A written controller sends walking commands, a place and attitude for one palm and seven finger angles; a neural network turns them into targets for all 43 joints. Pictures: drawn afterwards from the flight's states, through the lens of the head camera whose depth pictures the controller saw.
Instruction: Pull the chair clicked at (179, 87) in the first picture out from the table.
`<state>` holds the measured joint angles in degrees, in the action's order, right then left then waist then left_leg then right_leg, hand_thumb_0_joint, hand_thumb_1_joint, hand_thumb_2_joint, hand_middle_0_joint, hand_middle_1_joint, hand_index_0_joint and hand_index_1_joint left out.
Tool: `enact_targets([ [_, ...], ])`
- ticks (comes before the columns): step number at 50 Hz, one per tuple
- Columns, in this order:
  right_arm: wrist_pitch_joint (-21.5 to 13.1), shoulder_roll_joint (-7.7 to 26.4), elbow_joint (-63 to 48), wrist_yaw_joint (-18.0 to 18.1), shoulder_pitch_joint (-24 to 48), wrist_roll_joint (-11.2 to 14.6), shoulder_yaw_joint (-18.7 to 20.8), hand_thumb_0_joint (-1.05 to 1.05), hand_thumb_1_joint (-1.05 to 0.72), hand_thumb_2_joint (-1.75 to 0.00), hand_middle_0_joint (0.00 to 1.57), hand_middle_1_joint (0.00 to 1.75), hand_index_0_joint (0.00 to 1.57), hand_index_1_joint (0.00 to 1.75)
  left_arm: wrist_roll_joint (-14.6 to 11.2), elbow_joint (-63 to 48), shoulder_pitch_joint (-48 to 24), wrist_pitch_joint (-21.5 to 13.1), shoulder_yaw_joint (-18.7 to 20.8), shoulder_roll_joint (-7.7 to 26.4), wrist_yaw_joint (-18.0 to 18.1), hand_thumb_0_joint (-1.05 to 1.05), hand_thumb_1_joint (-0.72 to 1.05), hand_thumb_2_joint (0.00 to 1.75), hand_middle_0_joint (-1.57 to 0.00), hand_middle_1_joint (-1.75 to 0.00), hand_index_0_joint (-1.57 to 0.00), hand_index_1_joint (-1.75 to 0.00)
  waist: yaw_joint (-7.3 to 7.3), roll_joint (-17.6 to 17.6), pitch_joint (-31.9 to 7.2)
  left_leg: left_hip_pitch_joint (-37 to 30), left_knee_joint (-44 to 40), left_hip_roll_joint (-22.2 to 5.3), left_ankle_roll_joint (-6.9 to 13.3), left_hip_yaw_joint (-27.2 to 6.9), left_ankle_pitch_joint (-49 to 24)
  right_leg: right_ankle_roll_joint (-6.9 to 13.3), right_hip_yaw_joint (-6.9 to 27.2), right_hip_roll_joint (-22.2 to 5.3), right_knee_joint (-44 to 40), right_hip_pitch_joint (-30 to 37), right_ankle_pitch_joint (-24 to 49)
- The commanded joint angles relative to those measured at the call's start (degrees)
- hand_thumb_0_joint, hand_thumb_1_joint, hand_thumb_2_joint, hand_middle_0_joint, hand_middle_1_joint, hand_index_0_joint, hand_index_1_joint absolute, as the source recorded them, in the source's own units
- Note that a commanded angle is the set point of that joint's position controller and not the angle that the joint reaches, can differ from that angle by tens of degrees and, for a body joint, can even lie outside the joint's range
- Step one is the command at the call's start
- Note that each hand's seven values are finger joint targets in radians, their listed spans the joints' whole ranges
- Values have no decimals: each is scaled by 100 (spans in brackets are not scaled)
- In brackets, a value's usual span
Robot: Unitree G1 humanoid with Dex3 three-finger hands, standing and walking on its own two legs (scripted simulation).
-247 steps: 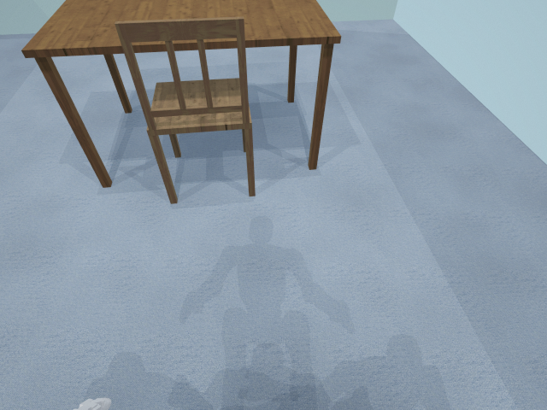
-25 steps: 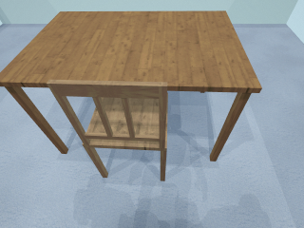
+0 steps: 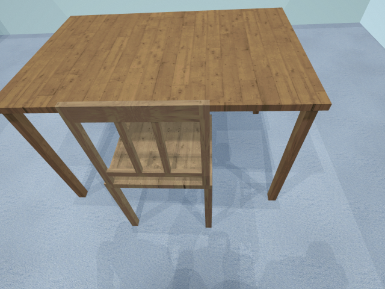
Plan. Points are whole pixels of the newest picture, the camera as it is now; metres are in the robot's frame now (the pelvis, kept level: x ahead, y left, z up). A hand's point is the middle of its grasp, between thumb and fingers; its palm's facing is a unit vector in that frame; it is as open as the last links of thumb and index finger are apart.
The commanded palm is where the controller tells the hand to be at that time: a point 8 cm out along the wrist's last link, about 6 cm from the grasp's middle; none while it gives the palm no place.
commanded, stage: look again from close up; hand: left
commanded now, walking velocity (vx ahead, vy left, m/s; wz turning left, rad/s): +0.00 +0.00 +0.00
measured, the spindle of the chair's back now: (130, 148) +0.54 +0.24 -0.11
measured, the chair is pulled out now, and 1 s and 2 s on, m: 0.00 0.00 0.00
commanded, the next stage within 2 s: shuffle to correct the standing spot in 1.32 s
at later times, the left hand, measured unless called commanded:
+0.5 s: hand out of the picture +0.01 +0.17 -0.16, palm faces +0.03 -0.97 -0.23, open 7.3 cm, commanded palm none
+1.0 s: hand out of the picture -0.02 +0.18 -0.17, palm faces +0.02 -0.98 -0.19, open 7.4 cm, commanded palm none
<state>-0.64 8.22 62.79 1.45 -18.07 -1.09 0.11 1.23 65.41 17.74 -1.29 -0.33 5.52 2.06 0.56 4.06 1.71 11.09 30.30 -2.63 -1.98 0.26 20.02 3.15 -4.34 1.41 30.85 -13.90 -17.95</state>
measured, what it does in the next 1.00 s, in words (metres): stands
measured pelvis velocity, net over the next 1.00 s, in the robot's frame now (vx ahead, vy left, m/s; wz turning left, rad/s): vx -0.01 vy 0.01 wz -0.01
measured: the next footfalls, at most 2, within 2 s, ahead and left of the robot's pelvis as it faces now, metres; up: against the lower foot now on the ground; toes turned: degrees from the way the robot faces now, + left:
right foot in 1.98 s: +0.15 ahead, -0.07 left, +0.00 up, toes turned -3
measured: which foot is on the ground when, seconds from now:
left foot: down 0.00-1.00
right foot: down 0.00-1.00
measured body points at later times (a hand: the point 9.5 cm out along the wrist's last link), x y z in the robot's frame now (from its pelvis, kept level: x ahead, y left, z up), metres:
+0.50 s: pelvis +0.00 -0.01 +0.01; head +0.00 -0.03 +0.45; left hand +0.01 +0.22 -0.14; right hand +0.00 -0.23 -0.16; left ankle -0.04 +0.14 -0.73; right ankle -0.02 -0.08 -0.73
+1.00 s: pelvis -0.01 +0.01 +0.01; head +0.00 +0.00 +0.46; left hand -0.02 +0.23 -0.15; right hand -0.03 -0.20 -0.16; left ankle -0.04 +0.14 -0.73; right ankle -0.02 -0.08 -0.73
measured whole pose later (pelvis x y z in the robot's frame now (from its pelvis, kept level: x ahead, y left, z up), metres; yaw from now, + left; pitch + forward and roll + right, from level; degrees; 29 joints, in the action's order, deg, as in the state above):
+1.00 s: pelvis -0.01 +0.01 +0.01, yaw +0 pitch -1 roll +1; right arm -1.4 7.1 65.4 1.9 -17.6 -0.8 -1.4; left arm 0.7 64.1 16.6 -0.9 -0.4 8.0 1.5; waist -0.3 0.4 2.0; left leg 7.6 24.3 -1.4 -1.3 1.3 16.0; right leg 2.1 -3.4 0.3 26.8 -11.5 -14.7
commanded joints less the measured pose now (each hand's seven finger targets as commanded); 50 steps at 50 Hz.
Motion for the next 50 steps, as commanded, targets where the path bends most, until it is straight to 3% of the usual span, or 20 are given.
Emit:
enact_targets([
  [1, -152, 287, -320, 14, -513, 18, -5, 0, -90, -90, 20, 30, 20, 30, -47, -246, 334, -230, 163, 760, 57, 0, 90, 90, -20, -30, -20, -30, 110, -964, -210, 158, -51, -180, 321, -12, -1167, 167, 891, -887, -614, 363, 2254],
  [2, -165, 287, -300, 29, -518, 35, -1, 0, -90, -90, 20, 30, 20, 30, -58, -240, 360, -247, 168, 765, 62, 0, 90, 90, -20, -30, -20, -30, 104, -1036, -224, 147, -60, -176, 297, -2, -1308, 140, 824, -905, -526, 524, 2976],
  [4, -157, 284, -277, 57, -484, 43, 0, 0, -90, -90, 20, 30, 20, 30, -73, -211, 424, -245, 172, 816, 61, 0, 90, 90, -20, -30, -20, -30, 68, -861, -171, 136, -102, -142, 261, 73, -1326, 107, 806, -942, -416, 693, 3864],
  [7, -117, 304, -201, 81, -447, 51, 0, 0, -90, -90, 20, 30, 20, 30, -86, -243, 376, -193, 176, 830, 71, 0, 90, 90, -20, -30, -20, -30, 63, -789, -36, 40, -264, -177, 241, 70, -1219, 88, 817, -907, -524, 601, 3445],
  [9, -111, 302, -140, 83, -426, 41, -6, 0, -90, -90, 20, 30, 20, 30, -85, -283, 311, -166, 178, 837, 65, 0, 90, 90, -20, -30, -20, -30, 39, -542, 87, 16, -392, -194, 234, 41, -1407, 75, 770, -846, -556, 548, 3088],
  [13, -86, 308, -102, 82, -327, 33, -15, 0, -90, -90, 20, 30, 20, 30, -77, -321, 256, -127, 185, 881, 49, 0, 90, 90, -20, -30, -20, -30, -3, -648, 208, -10, -529, -191, 227, 52, -1170, 44, 812, -810, -819, 437, 2315],
  [17, -66, 398, -63, 69, -312, 20, -37, 0, -90, -90, 20, 30, 20, 30, -86, -378, 134, -97, 176, 970, 24, 0, 90, 90, -20, -30, -20, -30, 1, -475, 267, -19, -650, -190, 226, 11, -1033, 43, 886, -805, -1007, 344, 1637],
  [18, -74, 341, -54, 70, -311, 24, -31, 0, -90, -90, 20, 30, 20, 30, -74, -401, 121, -95, 185, 953, 26, 0, 90, 90, -20, -30, -20, -30, -4, -566, 310, -9, -706, -202, 231, 7, -1052, 33, 840, -764, -1025, 346, 1595],
  [22, -95, 443, -39, 68, -306, 17, -53, 0, -90, -90, 20, 30, 20, 30, -92, -411, 95, -92, 179, 1012, 6, 0, 90, 90, -20, -30, -20, -30, -26, -382, 123, -24, -773, -218, 228, -43, -1171, 28, 835, -767, -964, 505, 1664],
  [43, -123, 393, 129, 74, -333, 38, -67, 0, -90, -90, 20, 30, 20, 30, -76, -353, 191, -47, 119, 863, -12, 0, 90, 90, -20, -30, -20, -30, -87, -417, 340, 110, -1035, -266, 306, -164, -1009, -37, 738, -693, -995, 294, 913],
  [46, -150, 431, 129, 78, -365, 30, -68, 0, -90, -90, 20, 30, 20, 30, -83, -341, 213, -55, 123, 857, -11, 0, 90, 90, -20, -30, -20, -30, -78, -323, 117, 43, -1002, -278, 323, -208, -1246, -31, 736, -701, -855, 415, 1210],
  [50, -154, 426, 140, 84, -355, 37, -65, 0, -90, -90, 20, 30, 20, 30, -71, -321, 226, -49, 124, 838, -6, 0, 90, 90, -20, -30, -20, -30, -86, -380, 195, 78, -1001, -287, 331, -209, -1282, -46, 703, -710, -819, 403, 1278],
])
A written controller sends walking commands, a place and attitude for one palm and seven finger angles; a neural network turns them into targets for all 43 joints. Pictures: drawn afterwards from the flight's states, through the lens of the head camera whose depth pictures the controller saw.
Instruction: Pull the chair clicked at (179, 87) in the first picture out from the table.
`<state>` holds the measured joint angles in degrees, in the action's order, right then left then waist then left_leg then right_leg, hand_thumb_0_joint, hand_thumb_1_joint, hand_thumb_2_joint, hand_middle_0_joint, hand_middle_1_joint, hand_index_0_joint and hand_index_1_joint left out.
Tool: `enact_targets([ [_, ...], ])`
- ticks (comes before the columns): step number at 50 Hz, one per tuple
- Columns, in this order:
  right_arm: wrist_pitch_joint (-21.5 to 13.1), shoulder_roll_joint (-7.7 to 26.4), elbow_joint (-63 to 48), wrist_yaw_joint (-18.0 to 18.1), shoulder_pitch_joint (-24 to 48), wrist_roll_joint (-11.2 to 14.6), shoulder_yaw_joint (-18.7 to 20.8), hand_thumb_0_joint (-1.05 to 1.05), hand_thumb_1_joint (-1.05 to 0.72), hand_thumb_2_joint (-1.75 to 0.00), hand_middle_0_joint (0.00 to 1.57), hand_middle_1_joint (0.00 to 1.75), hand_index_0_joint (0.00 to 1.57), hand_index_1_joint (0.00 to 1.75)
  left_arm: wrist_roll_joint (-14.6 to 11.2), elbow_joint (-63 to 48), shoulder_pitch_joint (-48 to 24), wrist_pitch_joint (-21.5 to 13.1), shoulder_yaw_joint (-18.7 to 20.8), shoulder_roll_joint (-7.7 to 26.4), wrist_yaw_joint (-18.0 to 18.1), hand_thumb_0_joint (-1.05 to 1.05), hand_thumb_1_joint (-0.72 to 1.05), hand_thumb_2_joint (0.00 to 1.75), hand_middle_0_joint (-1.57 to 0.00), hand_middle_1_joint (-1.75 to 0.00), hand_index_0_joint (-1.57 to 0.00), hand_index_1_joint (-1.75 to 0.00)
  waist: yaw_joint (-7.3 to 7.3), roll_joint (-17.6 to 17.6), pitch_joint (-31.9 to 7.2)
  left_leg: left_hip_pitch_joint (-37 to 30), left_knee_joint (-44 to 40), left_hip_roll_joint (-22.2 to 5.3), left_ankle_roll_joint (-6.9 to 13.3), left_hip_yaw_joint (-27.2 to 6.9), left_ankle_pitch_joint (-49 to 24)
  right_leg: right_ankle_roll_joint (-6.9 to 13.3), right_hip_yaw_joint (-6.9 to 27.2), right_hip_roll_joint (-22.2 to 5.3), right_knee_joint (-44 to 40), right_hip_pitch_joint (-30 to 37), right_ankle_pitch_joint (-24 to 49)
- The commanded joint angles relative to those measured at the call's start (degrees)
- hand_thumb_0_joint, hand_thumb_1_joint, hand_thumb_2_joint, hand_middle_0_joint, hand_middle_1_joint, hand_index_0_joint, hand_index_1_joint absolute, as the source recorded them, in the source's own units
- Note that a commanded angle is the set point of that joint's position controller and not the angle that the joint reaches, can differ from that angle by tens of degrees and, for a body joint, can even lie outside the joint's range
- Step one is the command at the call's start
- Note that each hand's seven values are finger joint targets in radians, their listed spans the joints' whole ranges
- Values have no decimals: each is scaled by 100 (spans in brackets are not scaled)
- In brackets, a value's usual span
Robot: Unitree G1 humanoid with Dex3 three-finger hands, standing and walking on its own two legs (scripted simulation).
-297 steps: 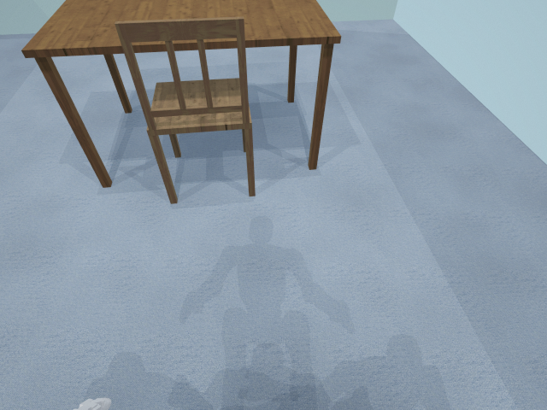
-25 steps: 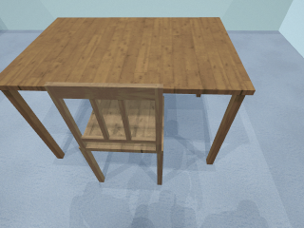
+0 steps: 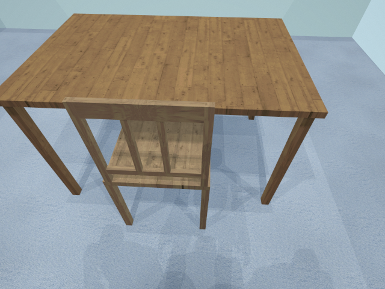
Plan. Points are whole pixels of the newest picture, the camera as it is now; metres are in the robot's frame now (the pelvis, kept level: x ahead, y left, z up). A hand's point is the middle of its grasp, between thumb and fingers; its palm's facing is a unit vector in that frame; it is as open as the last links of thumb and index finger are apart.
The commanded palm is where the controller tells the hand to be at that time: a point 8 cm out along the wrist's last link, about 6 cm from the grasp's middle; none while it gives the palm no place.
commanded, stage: look again from close up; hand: left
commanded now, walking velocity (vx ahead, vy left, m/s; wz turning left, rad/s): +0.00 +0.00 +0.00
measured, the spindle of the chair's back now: (132, 146) +0.55 +0.24 -0.11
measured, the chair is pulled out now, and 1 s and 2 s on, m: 0.00 0.00 0.00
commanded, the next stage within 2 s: shuffle to correct the standing spot in 0.32 s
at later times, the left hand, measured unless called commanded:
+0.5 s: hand out of the picture +0.00 +0.18 -0.18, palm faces +0.03 -0.98 -0.19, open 7.4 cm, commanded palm none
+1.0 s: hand out of the picture +0.15 +0.21 -0.18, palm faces +0.07 -0.97 -0.24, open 7.3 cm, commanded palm none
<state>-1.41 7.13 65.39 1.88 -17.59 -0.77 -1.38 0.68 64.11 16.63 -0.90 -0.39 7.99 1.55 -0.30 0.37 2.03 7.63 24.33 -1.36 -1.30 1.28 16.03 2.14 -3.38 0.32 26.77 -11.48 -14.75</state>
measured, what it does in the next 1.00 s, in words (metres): steps on the spot: right foot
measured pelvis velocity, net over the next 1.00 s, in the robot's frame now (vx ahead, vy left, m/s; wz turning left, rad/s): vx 0.09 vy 0.01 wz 0.05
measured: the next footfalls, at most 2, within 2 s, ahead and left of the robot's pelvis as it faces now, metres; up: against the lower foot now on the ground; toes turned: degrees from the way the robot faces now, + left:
right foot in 0.98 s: +0.17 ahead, -0.08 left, +0.00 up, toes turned -2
left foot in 1.26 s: +0.18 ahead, +0.15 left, +0.00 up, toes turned +3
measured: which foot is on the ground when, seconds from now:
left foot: down 0.00-0.98, up 1.00-1.00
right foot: down 0.00-0.72, up 0.74-0.96, down 0.98-1.00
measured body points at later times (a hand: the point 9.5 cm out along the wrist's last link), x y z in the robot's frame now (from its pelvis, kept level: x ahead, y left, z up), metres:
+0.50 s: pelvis +0.00 +0.01 +0.00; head +0.02 +0.00 +0.45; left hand +0.00 +0.23 -0.16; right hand +0.00 -0.21 -0.16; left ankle -0.03 +0.13 -0.74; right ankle +0.00 -0.09 -0.74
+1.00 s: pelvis +0.09 +0.01 -0.02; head +0.13 -0.01 +0.43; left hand +0.15 +0.26 -0.16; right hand +0.00 -0.19 -0.18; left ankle -0.03 +0.13 -0.73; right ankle +0.13 -0.08 -0.75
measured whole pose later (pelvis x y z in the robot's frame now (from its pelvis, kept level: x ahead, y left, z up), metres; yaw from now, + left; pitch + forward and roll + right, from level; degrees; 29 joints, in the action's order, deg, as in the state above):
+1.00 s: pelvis +0.09 +0.01 -0.02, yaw +3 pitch +0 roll +1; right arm -2.6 6.6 66.0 1.5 -25.9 -1.1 -0.8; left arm 1.3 56.7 10.8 -3.0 2.7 10.2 0.1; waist 0.4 1.3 4.9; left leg 5.9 35.7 0.4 1.0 0.9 26.3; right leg 4.2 -6.1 -1.9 35.6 -19.6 -12.7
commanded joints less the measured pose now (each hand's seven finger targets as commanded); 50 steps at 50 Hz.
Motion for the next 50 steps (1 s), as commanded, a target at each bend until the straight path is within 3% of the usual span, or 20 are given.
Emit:
enact_targets([
  [1, -77, 543, -131, 45, -387, 2, 90, 0, -90, -90, 20, 30, 20, 30, -20, -182, 358, -90, 130, 571, 47, 0, 90, 90, -20, -30, -20, -30, -2, -10, 115, 374, -386, -412, 267, -315, -931, 57, 618, -607, -398, 163, 1029],
  [3, -60, 494, -114, 49, -345, 15, 90, 0, -90, -90, 20, 30, 20, 30, -11, -175, 356, -84, 120, 543, 48, 0, 90, 90, -20, -30, -20, -30, -3, -99, 281, 424, -422, -413, 275, -310, -790, 48, 614, -591, -466, 78, 914],
  [21, -68, 569, -132, 43, -275, 7, 87, 0, -90, -90, 20, 30, 20, 30, -15, -188, 348, -80, 128, 598, 41, 0, 90, 90, -20, -30, -20, -30, -2, -11, 108, 336, -426, -401, 274, -343, -970, 29, 585, -637, -439, 173, 1040],
  [25, 19, 574, -145, -14, -375, -44, 111, 0, -90, -90, 20, 30, 20, 30, 41, -220, 442, -23, 196, 654, -1, 0, 90, 90, -20, -30, -20, -30, -49, -187, 446, 787, -177, -183, 332, -193, 551, 169, 801, -669, -612, -39, -1076],
  [28, 39, 473, -253, -46, -355, -55, 124, 0, -90, -90, 20, 30, 20, 30, 50, -259, 603, -11, 288, 774, -28, 0, 90, 90, -20, -30, -20, -30, -124, -611, 687, 1268, 354, 23, 331, 19, 856, 378, 1213, -887, -914, -1, -1837],
  [30, 24, 455, -342, -55, -312, -68, 142, 0, -90, -90, 20, 30, 20, 30, 35, -269, 751, -17, 350, 853, -18, 0, 90, 90, -20, -30, -20, -30, -139, -770, 672, 1348, 939, 60, 315, 190, 741, 599, 1633, -1262, -1192, -69, -1930],
  [31, -1, 417, -364, -57, -395, -68, 145, 0, -90, -90, 20, 30, 20, 30, 41, -304, 727, -35, 385, 878, -10, 0, 90, 90, -20, -30, -20, -30, -78, -801, 606, 1246, 950, 16, 315, 208, 666, 674, 1644, -1353, -1146, -115, -1675],
  [33, -53, 358, -297, -57, -612, -56, 145, 0, -90, -90, 20, 30, 20, 30, 56, -381, 570, -52, 404, 818, -21, 0, 90, 90, -20, -30, -20, -30, 49, -482, 619, 819, 517, -20, 340, 204, 484, 629, 1172, -1146, -691, -355, -1079],
  [34, -101, 401, -224, -53, -810, -52, 129, 0, -90, -90, 20, 30, 20, 30, 51, -413, 453, -53, 382, 728, -43, 0, 90, 90, -20, -30, -20, -30, 126, -72, 591, 497, 186, -78, 385, 43, 75, 505, 810, -864, -199, -515, -653],
  [35, -160, 569, -116, -33, -1085, -62, 149, 0, -90, -90, 20, 30, 20, 30, 54, -456, 382, -60, 356, 579, -68, 0, 90, 90, -20, -30, -20, -30, 205, 644, 391, 33, -46, -419, 540, -435, -757, 317, 282, -426, 592, -717, -277],
  [36, -191, 845, 11, 17, -1446, -85, 205, 0, -90, -90, 20, 30, 20, 30, 64, -530, 178, -80, 316, 417, -76, 0, 90, 90, -20, -30, -20, -30, 339, 1458, 312, -421, -342, -1036, 908, -1204, -1878, 125, -354, -41, 1644, -1221, -539],
  [37, -201, 902, 81, 76, -1682, -100, 212, 0, -90, -90, 20, 30, 20, 30, 70, -670, -133, -116, 268, 358, -60, 0, 90, 90, -20, -30, -20, -30, 446, 1635, 449, -937, -502, -1493, 1357, -1836, -3316, 82, -346, 94, 2450, -2108, -1731],
  [38, -204, 855, 88, 103, -1834, -110, 183, 0, -90, -90, 20, 30, 20, 30, 62, -793, -378, -136, 279, 379, -47, 0, 90, 90, -20, -30, -20, -30, 503, 1233, 555, -1151, -400, -1779, 1690, -2028, -4223, 133, -145, -32, 2966, -2565, -2219],
  [40, -225, 879, -7, 98, -1607, -147, 182, 0, -90, -90, 20, 30, 20, 30, 26, -892, -655, -157, 298, 295, -102, 0, 90, 90, -20, -30, -20, -30, 441, 795, 489, -1135, -302, -1704, 1736, -1805, -4341, 158, 10, -287, 3171, -2629, -2058],
  [44, -241, 926, -179, 95, -1015, -139, 209, 0, -90, -90, 20, 30, 20, 30, 16, -965, -571, -93, 298, 158, -207, 0, 90, 90, -20, -30, -20, -30, 127, 831, 419, -327, -502, -1212, 1326, -973, -3275, 135, -227, -201, 2098, -1554, -1292],
  [46, -224, 967, -172, 87, -886, -75, 230, 0, -90, -90, 20, 30, 20, 30, 27, -796, -6, -132, 345, 222, -197, 0, 90, 90, -20, -30, -20, -30, -191, 662, 147, -19, 72, -919, 1043, -545, -3529, 144, -423, 32, 921, -355, -368],
  [47, -231, 981, -171, 63, -892, -23, 255, 0, -90, -90, 20, 30, 20, 30, 36, -626, 530, -189, 386, 387, -172, 0, 90, 90, -20, -30, -20, -30, -422, 354, -106, 124, 726, -706, 872, -352, -3454, 143, -392, 37, 295, 465, 303],
  [48, -255, 840, -223, 12, -919, 35, 249, 0, -90, -90, 20, 30, 20, 30, 48, -476, 1102, -261, 457, 770, -102, 0, 90, 90, -20, -30, -20, -30, -634, -302, -519, 875, 1651, -465, 663, -222, -2554, 327, 437, -612, 68, 1643, 986],
  [49, -298, 487, -391, -17, -1005, 70, 225, 0, -90, -90, 20, 30, 20, 30, 55, -361, 1505, -290, 553, 1236, -32, 0, 90, 90, -20, -30, -20, -30, -649, -1713, -806, 2086, 3109, 266, 381, 316, 440, 1002, 2538, -2234, -448, 2358, 2418],
  [50, -201, 547, -506, 12, -773, 26, 257, 0, -90, -90, 20, 30, 20, 30, -23, -413, 1425, -226, 515, 1329, -23, 0, 90, 90, -20, -30, -20, -30, -559, -1235, -555, 2263, 4048, 178, 273, -3, 2058, 1564, 3003, -2756, -801, 1652, 2955],
])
